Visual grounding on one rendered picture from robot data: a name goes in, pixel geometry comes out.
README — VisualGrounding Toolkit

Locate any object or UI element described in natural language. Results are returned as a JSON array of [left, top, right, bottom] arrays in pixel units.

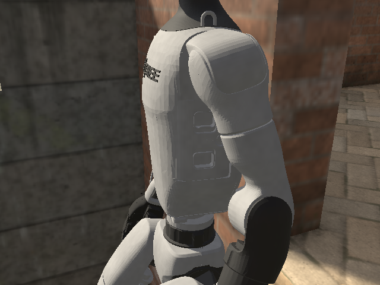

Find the right robot thigh
[[97, 218, 162, 285]]

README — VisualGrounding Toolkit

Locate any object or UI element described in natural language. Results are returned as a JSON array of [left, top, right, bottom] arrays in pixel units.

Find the robot head
[[161, 0, 240, 31]]

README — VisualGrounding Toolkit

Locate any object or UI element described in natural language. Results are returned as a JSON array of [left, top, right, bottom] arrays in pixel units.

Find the robot left forearm
[[216, 196, 292, 285]]

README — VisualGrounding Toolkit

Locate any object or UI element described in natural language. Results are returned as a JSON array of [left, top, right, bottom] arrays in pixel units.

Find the robot right forearm
[[145, 179, 161, 206]]

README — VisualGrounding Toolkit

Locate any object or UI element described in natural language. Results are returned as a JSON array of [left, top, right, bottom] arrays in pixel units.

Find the robot left upper arm
[[186, 28, 295, 236]]

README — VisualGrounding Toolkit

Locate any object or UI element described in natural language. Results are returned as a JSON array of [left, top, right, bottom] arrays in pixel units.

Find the right robot hand
[[121, 193, 164, 242]]

